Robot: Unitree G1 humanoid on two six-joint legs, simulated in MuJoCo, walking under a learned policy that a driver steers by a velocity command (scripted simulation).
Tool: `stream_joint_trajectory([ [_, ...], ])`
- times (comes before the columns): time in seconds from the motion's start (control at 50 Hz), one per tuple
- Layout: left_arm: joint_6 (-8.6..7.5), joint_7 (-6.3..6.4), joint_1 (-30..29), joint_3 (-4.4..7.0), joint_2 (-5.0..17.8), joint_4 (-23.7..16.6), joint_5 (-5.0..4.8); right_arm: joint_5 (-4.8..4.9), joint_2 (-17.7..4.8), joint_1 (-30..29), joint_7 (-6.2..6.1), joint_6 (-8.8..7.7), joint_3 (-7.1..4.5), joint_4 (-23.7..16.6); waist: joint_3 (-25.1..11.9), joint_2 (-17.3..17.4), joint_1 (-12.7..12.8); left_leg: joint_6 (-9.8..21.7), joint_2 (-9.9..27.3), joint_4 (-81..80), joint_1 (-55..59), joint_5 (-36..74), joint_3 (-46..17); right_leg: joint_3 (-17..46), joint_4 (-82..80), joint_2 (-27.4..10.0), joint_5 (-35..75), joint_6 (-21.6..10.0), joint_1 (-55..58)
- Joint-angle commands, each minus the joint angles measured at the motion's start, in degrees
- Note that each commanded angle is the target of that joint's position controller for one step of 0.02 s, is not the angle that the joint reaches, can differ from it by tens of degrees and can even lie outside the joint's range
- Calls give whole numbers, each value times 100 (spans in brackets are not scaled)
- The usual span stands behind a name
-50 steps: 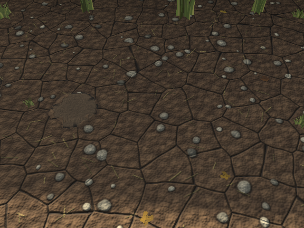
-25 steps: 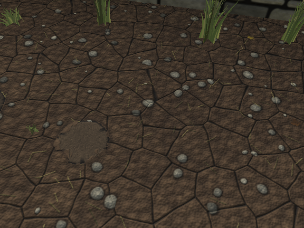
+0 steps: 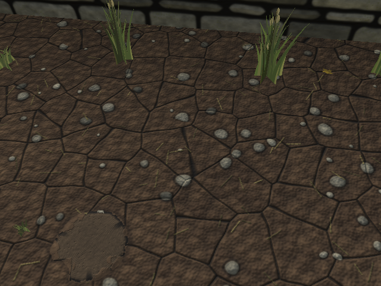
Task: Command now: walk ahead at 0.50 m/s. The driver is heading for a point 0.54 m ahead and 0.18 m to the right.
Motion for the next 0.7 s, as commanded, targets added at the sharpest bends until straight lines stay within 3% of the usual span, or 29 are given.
stream_joint_trajectory([
  [0.02,-134,15,37,148,623,-232,8,-29,-402,164,-31,10,-136,-351,-377,-665,-90,-86,493,-178,-914,458,-236,1736,-1619,-1516,610,-1039,923],
  [0.08,-152,84,199,205,814,-80,-12,-89,-322,-341,-55,56,-104,-517,-109,-517,-33,-262,555,-973,-1286,1174,-177,1280,-1853,-1459,1121,-1069,848],
  [0.16,-89,156,486,225,927,76,-67,-71,-140,-1116,28,-30,-24,-674,37,-475,234,-266,371,-2514,-1061,2404,27,704,-1895,-1189,1213,-809,947],
  [0.22,-9,176,937,249,1008,278,-140,-34,-145,-1730,107,-91,-9,-869,189,-429,455,-279,183,-3168,-942,2571,52,883,-1734,-1311,1007,-810,1216],
  [0.26,65,206,1039,275,1045,344,-167,-17,-227,-1928,172,-144,-27,-962,238,-479,443,-221,113,-3487,-952,2372,-49,1081,-1489,-1475,1000,-769,1540],
  [0.32,146,261,947,337,1143,364,-173,-23,-467,-1586,201,-218,-114,-890,53,-640,135,-62,-17,-3772,-274,1819,-52,1360,-959,-1619,1362,-609,1762],
  [0.34,164,267,843,326,1114,346,-168,-36,-606,-1064,173,-236,-197,-744,-230,-626,-180,59,-136,-3953,519,1718,82,1249,-395,-1432,1970,-489,1650],
  [0.36,160,262,854,241,881,302,-104,-87,-899,-203,117,-246,-333,-527,-902,-503,-557,269,79,-3780,1928,1805,-42,1034,717,-1077,1949,-301,1151],
  [0.38,121,251,1098,85,398,133,67,-172,-1370,672,62,-217,-445,-451,-1918,453,-725,701,1349,-3487,3846,1823,-1368,682,2673,-478,147,-16,-243],
  [0.4,20,227,1695,-11,62,63,-121,-160,-1467,816,95,-146,-462,-342,-2527,1916,-459,1347,2191,-4452,4893,255,-3734,750,4146,101,-2540,195,-1914],
  [0.42,-3,231,1261,163,753,129,-284,-118,-884,618,86,-139,-320,-402,-1841,1049,-627,1127,1983,-4795,4346,-632,-3537,1138,4725,-257,-2327,180,-2422],
  [0.44,3,239,758,238,948,-26,-319,-87,-652,220,63,-148,-239,-426,-1083,702,-584,920,1835,-4898,3592,-457,-2687,996,4739,-487,-1766,150,-2612],
  [0.46,37,261,580,245,867,-45,-256,-116,-499,-148,71,-164,-181,-436,-703,367,-406,839,1614,-5058,2878,164,-2081,923,4591,-711,-1312,185,-2391],
  [0.48,81,259,573,267,764,-61,-199,-145,-368,-400,76,-187,-157,-407,-445,442,-236,815,1436,-5233,2364,627,-1587,957,4318,-870,-991,214,-2171],
  [0.5,148,245,682,272,650,-45,-205,-181,-307,-549,73,-222,-150,-378,-355,551,-94,772,1301,-5407,2016,930,-1175,968,4190,-987,-797,240,-1853],
  [0.54,272,235,664,259,442,-97,-221,-176,-319,-663,59,-282,-180,-293,-201,469,14,830,1251,-5647,1723,1451,-617,894,4047,-1039,-599,300,-1781],
  [0.58,346,236,461,257,381,-233,-181,-183,-441,-620,26,-310,-233,-188,-60,286,30,906,1283,-5770,1709,1861,-223,925,3726,-1069,-251,369,-2026],
  [0.7,285,36,-487,170,226,-589,-139,-146,-740,-395,-75,-202,-326,15,209,62,-271,793,1176,-5871,2028,2248,852,473,1873,-949,1101,342,-1964],
])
